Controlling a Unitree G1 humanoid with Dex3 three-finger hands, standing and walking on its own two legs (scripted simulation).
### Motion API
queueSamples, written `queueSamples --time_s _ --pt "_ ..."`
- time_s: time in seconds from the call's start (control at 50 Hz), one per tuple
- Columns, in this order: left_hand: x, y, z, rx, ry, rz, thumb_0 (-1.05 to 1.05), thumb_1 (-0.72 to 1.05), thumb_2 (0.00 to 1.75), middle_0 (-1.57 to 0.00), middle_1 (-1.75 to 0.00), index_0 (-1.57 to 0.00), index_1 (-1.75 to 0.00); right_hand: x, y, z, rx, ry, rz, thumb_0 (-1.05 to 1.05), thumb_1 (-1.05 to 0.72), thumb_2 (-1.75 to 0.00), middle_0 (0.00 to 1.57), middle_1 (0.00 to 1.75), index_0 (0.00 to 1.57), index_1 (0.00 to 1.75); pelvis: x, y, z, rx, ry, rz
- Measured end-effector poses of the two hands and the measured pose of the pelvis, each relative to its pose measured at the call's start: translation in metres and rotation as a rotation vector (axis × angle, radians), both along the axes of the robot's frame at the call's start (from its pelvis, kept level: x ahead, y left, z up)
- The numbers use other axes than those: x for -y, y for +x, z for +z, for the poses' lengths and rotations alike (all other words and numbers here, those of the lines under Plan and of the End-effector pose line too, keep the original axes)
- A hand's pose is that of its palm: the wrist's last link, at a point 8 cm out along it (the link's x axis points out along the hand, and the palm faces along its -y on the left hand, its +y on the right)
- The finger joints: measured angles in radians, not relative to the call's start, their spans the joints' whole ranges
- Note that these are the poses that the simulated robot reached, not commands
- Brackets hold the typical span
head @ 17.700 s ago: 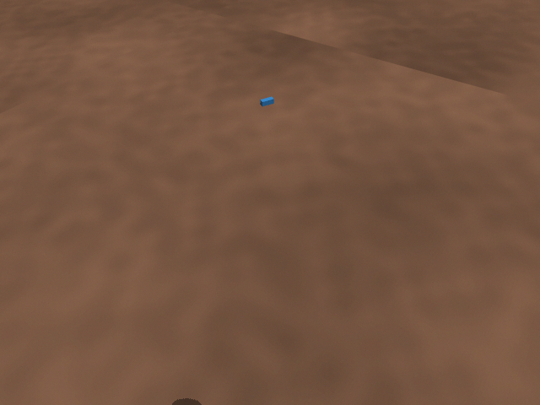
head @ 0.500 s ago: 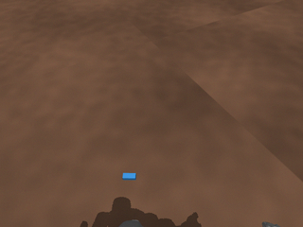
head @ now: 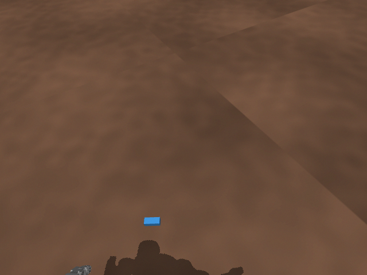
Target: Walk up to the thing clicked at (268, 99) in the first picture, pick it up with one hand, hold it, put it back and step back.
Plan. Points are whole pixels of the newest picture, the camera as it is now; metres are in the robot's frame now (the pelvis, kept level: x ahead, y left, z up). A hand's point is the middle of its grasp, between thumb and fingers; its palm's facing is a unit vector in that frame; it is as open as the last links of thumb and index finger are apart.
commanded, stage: walk up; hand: left
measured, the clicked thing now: (152, 221) +0.49 +0.25 -0.76
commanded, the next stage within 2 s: none
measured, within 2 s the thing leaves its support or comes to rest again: neither
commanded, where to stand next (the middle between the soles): +0.11 +0.01 m, yaw +1 degrees
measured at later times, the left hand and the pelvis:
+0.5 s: hand out of the picture +0.08 +0.28 -0.16, palm faces +0.00 -0.94 -0.35, open 7.4 cm; pelvis +0.03 +0.01 +0.00, yaw +1 degrees
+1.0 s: hand (103, 240) +0.23 +0.26 -0.15, palm faces +0.00 -0.92 -0.39, open 7.4 cm; pelvis +0.10 +0.00 -0.02, yaw +3 degrees
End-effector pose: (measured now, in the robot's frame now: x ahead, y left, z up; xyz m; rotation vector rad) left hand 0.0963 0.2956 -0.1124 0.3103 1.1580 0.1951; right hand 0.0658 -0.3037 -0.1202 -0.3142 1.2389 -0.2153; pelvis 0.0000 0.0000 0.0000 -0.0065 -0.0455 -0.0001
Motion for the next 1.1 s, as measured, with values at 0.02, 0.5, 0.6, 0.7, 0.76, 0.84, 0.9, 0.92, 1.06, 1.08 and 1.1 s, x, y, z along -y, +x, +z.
queueSamples --time_s 0.02,0.5,0.6,0.7,0.76,0.84,0.9,0.92,1.06,1.08,1.1 --pt "0.0 0.004 0.001 0.006 -0.002 -0.001 0.01 0.9 0.9 -0.2 -0.3 -0.2 -0.3 0.0 0.002 0.001 0.003 -0.002 -0.001 0.0 -0.9 -0.9 0.21 0.3 0.2 0.3 0.0 0.0 0.001 0.001 -0.001 0.001" --pt "-0.031 -0.025 -0.006 -0.08 0.007 0.035 0.01 0.9 0.9 -0.2 -0.3 -0.2 -0.3 -0.005 0.02 0.007 0.004 -0.018 0.031 0.0 -0.9 -0.9 0.21 0.3 0.21 0.3 -0.014 0.031 -0.003 -0.015 -0.007 0.011" --pt "-0.047 -0.028 -0.015 -0.156 0.009 0.068 0.01 0.9 0.9 -0.2 -0.3 -0.2 -0.3 -0.01 0.037 0.009 -0.015 -0.045 0.03 0.0 -0.9 -0.9 0.21 0.3 0.2 0.3 -0.026 0.061 -0.008 -0.017 0.019 0.009" --pt "-0.05 0.007 -0.009 -0.151 0.017 0.054 0.01 0.9 0.9 -0.2 -0.3 -0.2 -0.3 -0.015 0.046 0.018 -0.004 -0.055 0.033 0.0 -0.9 -0.9 0.21 0.3 0.2 0.3 -0.028 0.08 -0.001 -0.011 0.003 0.029" --pt "-0.046 0.041 -0.006 -0.092 0.019 0.044 0.01 0.9 0.9 -0.2 -0.3 -0.2 -0.3 -0.011 0.05 0.019 -0.043 -0.072 0.033 0.0 -0.9 -0.9 0.21 0.3 0.21 0.3 -0.023 0.09 0.0 -0.007 0.003 0.036" --pt "-0.034 0.082 -0.006 -0.031 0.035 0.032 0.01 0.9 0.9 -0.2 -0.3 -0.2 -0.3 -0.001 0.069 0.006 -0.068 -0.071 0.014 0.0 -0.9 -0.9 0.21 0.3 0.21 0.3 -0.012 0.1 -0.007 -0.002 0.008 0.042" --pt "-0.024 0.106 -0.011 0.008 0.059 0.018 0.01 0.9 0.9 -0.2 -0.3 -0.2 -0.3 0.009 0.093 -0.014 -0.046 -0.052 0.003 0.0 -0.9 -0.9 0.21 0.3 0.21 0.3 -0.002 0.107 -0.021 0.001 0.013 0.047" --pt "-0.019 0.111 -0.011 0.017 0.06 0.013 0.01 0.9 0.9 -0.2 -0.3 -0.2 -0.3 0.01 0.101 -0.019 -0.037 -0.047 0.003 0.0 -0.9 -0.9 0.21 0.3 0.21 0.3 0.0 0.106 -0.023 0.003 0.006 0.052" --pt "-0.003 0.126 0.0 0.104 0.064 -0.021 0.01 0.9 0.9 -0.2 -0.3 -0.21 -0.3 0.003 0.133 -0.025 0.019 -0.03 0.079 0.0 -0.9 -0.9 0.21 0.3 0.2 0.3 -0.002 0.087 -0.022 -0.015 0.017 0.071" --pt "-0.004 0.125 0.001 0.117 0.067 -0.019 0.01 0.9 0.9 -0.2 -0.3 -0.21 -0.3 0.001 0.133 -0.025 0.019 -0.031 0.09 0.0 -0.9 -0.9 0.21 0.3 0.2 0.3 -0.003 0.083 -0.023 -0.017 0.015 0.076" --pt "-0.006 0.123 0.001 0.129 0.07 -0.017 0.01 0.9 0.9 -0.2 -0.3 -0.21 -0.3 0.0 0.132 -0.025 0.018 -0.033 0.101 0.0 -0.9 -0.9 0.21 0.3 0.2 0.3 -0.004 0.079 -0.024 -0.018 0.013 0.082"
